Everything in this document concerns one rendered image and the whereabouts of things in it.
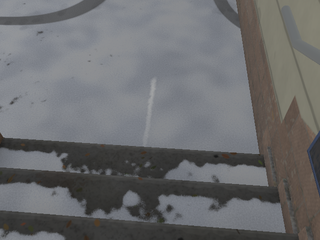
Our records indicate stairs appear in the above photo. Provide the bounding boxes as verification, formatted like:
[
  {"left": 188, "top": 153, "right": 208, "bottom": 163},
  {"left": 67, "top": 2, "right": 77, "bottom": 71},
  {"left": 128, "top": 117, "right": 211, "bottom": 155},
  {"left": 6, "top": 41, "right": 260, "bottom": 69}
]
[{"left": 0, "top": 137, "right": 299, "bottom": 240}]

